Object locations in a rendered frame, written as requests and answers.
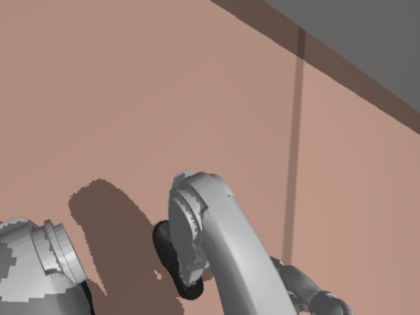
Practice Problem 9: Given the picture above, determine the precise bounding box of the right robot foot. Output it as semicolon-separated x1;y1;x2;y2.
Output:
152;220;203;301

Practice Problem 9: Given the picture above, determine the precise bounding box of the right robot hand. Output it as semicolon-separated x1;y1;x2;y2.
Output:
270;257;322;315

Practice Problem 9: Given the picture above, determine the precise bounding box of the right robot arm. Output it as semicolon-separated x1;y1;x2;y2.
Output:
308;291;355;315

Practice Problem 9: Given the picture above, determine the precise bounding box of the left robot foot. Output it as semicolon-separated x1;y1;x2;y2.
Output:
81;281;95;315

